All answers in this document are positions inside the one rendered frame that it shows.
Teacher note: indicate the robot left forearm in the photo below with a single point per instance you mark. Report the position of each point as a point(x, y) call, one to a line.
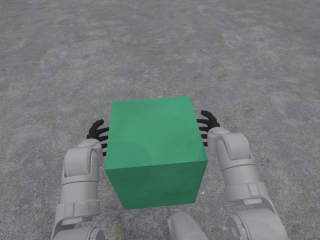
point(79, 192)

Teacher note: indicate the right robot shin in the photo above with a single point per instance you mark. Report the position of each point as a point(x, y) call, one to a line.
point(176, 211)

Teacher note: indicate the robot right thigh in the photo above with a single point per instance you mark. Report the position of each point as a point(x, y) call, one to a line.
point(183, 227)

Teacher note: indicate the robot right upper arm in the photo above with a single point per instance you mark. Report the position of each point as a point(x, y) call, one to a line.
point(255, 224)

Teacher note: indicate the robot left hand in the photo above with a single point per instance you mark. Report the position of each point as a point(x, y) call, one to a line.
point(94, 133)

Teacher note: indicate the carton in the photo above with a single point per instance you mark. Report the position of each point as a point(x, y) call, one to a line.
point(155, 154)

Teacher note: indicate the robot left upper arm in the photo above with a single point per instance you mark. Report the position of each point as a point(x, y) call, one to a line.
point(85, 233)

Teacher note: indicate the robot right hand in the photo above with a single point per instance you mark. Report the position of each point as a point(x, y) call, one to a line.
point(211, 123)

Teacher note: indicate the robot right forearm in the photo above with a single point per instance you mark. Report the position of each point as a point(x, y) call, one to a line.
point(242, 182)

